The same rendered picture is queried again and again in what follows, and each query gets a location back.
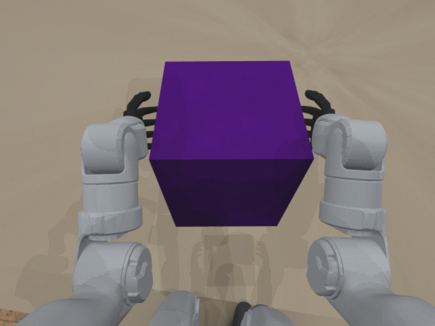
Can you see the robot left hand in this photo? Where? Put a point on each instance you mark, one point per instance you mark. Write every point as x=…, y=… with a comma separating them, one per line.
x=139, y=113

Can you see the robot right hand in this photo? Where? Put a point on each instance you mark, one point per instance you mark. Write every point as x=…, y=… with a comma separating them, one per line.
x=322, y=102

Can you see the right robot thigh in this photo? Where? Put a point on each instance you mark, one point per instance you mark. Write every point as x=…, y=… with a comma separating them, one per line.
x=266, y=316

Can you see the carton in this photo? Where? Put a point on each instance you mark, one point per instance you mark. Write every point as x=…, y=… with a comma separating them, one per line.
x=230, y=145

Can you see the robot left upper arm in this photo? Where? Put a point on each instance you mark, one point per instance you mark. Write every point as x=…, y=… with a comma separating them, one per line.
x=109, y=279

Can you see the robot thigh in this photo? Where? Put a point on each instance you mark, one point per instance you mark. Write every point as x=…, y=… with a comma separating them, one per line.
x=266, y=316
x=180, y=308

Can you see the robot right upper arm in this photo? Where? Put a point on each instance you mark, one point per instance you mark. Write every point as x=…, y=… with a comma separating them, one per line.
x=353, y=275

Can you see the left robot thigh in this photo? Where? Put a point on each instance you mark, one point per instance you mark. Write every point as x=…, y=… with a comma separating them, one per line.
x=180, y=308

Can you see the robot right forearm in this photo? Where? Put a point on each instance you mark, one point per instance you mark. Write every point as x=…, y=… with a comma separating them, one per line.
x=355, y=153

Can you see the robot left forearm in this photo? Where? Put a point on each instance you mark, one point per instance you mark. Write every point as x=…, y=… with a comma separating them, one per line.
x=110, y=155

